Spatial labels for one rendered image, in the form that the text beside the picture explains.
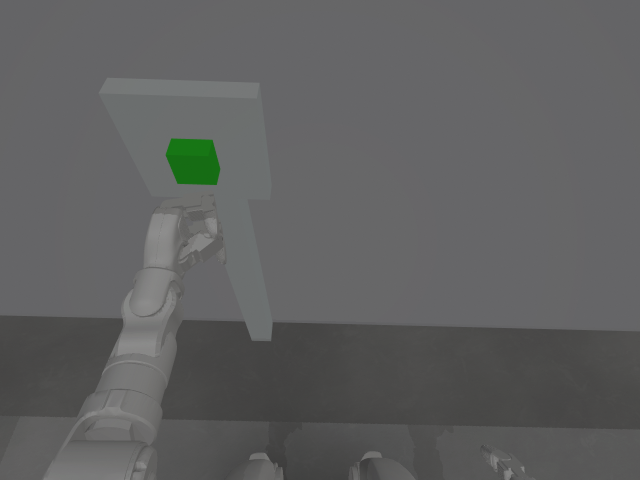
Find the button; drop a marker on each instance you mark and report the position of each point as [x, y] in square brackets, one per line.
[193, 161]

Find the right robot hand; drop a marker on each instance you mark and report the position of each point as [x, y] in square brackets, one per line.
[507, 466]

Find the panel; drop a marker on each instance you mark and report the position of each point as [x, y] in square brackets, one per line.
[148, 113]

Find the left robot hand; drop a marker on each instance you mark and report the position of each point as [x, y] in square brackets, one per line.
[168, 233]

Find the right robot thigh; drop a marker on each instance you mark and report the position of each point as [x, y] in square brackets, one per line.
[379, 469]

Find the robot left upper arm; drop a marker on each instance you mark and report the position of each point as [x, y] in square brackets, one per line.
[105, 460]

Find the left robot forearm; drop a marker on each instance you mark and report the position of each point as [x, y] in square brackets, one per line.
[126, 405]

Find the robot left shin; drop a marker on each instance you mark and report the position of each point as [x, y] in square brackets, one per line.
[259, 456]

